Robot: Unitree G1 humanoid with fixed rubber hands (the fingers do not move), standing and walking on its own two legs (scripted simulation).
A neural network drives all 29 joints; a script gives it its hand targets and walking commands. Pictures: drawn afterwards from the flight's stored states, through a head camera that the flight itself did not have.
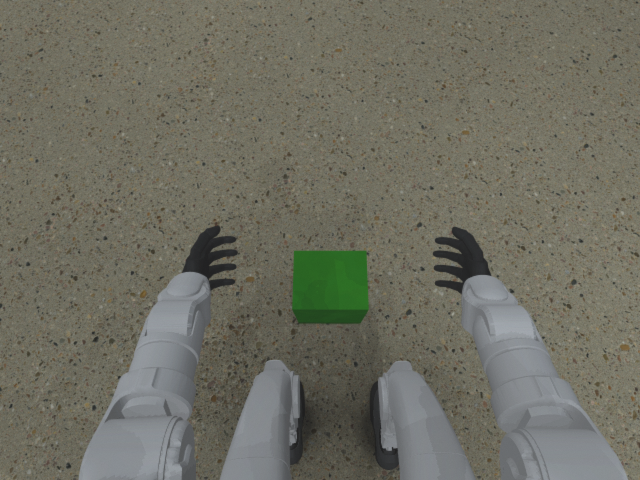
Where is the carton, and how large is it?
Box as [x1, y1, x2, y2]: [292, 251, 368, 323]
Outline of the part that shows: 294,251 292,309 298,322 359,323 368,309 365,251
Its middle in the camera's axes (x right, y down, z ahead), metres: +0.02 +0.14 +1.00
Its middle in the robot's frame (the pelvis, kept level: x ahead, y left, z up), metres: +0.44 +0.01 -0.57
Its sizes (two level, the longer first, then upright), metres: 0.173 0.140 0.229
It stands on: the floor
